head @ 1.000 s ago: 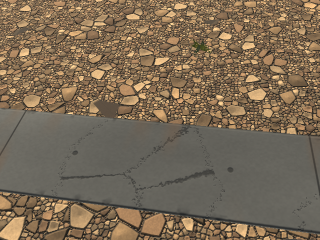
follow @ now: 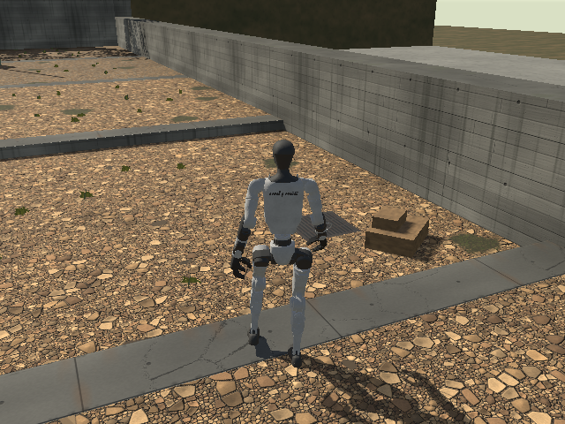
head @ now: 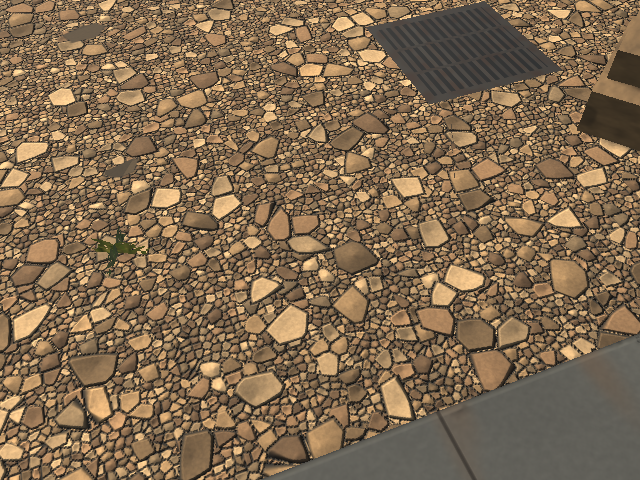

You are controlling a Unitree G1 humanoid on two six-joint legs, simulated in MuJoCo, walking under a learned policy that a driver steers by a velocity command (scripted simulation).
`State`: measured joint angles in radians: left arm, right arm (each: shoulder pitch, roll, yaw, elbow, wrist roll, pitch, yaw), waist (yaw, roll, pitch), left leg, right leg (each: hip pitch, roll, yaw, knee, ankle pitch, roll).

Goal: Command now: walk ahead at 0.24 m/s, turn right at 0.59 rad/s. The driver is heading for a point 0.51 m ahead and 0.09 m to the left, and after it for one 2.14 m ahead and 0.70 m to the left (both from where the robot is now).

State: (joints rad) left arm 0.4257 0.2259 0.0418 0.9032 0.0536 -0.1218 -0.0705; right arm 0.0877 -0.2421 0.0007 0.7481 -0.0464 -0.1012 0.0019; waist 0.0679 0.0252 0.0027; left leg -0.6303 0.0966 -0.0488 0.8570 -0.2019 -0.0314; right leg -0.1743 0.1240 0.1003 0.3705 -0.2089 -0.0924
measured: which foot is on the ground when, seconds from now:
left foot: up 0.00-0.12, down 0.14-0.48, up 0.50-0.84, down 0.86-1.00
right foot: down 0.00-0.16, up 0.18-0.46, down 0.48-0.90, up 0.92-1.00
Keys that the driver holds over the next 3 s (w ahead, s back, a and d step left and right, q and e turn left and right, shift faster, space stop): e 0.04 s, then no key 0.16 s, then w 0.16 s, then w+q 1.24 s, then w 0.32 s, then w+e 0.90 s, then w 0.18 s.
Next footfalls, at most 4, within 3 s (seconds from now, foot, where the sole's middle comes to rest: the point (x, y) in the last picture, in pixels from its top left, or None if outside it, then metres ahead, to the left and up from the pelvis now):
0.14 left None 0.24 0.13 -0.78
0.48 right None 0.17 -0.09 -0.78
0.86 left None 0.41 0.13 -0.78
1.36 right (373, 389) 0.79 -0.03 -0.95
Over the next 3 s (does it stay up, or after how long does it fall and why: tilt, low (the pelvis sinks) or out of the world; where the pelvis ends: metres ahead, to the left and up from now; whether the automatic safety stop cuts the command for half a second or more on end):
stays up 1.39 0.50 -0.17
